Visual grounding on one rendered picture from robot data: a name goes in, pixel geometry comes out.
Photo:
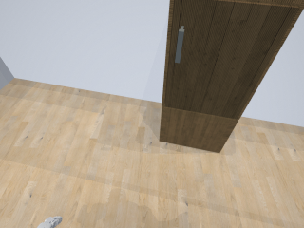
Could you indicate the handle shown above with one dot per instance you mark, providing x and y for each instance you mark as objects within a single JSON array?
[{"x": 179, "y": 44}]

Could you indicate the cupboard door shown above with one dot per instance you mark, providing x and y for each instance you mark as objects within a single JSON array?
[{"x": 227, "y": 44}]

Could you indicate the robot left hand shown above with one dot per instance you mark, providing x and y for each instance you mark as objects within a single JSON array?
[{"x": 51, "y": 222}]

